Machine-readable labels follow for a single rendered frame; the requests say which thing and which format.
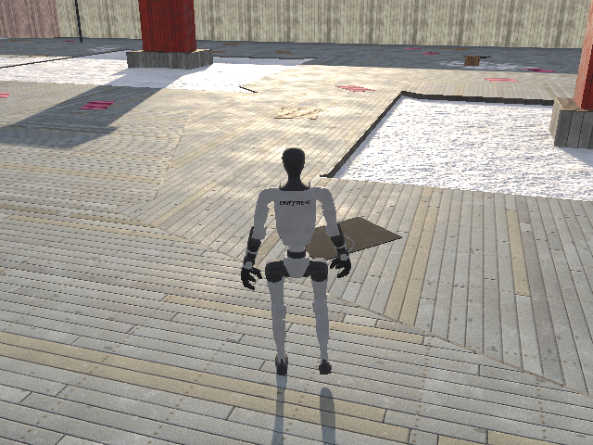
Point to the robot left shin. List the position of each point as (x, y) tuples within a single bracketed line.
[(279, 334)]

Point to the left robot forearm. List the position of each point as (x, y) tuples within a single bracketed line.
[(251, 251)]

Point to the robot left hand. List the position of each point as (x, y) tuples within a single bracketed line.
[(245, 276)]

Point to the robot left upper arm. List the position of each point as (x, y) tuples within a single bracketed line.
[(261, 212)]

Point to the right robot forearm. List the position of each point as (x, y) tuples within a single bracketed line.
[(340, 245)]

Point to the robot right hand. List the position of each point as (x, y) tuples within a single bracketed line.
[(337, 263)]

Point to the robot left foot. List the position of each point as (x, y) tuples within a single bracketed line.
[(281, 367)]

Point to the robot right upper arm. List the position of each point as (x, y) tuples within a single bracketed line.
[(323, 194)]

